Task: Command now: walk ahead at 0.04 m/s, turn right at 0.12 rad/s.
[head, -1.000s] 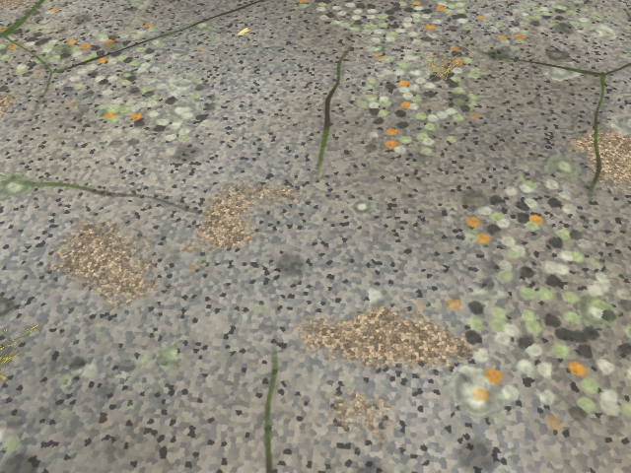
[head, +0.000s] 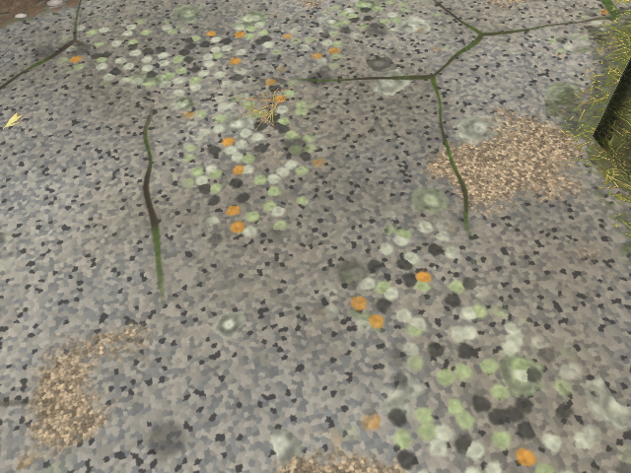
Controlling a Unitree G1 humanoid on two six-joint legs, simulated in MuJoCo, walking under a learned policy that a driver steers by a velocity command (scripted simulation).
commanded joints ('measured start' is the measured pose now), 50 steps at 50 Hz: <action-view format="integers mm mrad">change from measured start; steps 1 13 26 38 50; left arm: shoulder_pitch -17 8 26 25 6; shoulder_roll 132 88 73 75 67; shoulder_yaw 24 15 16 11 8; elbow -53 1 95 174 230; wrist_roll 1 -14 -20 -30 -29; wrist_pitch -4 7 -6 6 20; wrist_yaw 10 3 14 13 19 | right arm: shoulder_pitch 43 83 106 141 164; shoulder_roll -76 -82 -50 -36 -22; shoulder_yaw -14 -2 8 16 24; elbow -21 45 88 144 174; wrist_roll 3 -12 -10 -6 -10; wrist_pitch -5 -59 -50 -28 -24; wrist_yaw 1 26 16 18 12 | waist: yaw -7 -5 -20 -20 -15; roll -153 38 -32 -24 -29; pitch -145 -50 3 -51 -12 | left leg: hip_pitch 142 182 194 283 275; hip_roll -17 12 -28 -43 -50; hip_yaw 31 -7 22 42 51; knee -107 -443 -392 -374 -423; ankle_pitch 29 124 134 298 222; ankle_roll -1 68 88 66 62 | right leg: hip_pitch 70 166 152 215 214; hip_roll -251 -97 -88 -106 -98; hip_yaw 225 90 81 88 77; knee -171 41 79 86 38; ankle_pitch -113 18 62 209 107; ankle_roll -142 14 20 17 34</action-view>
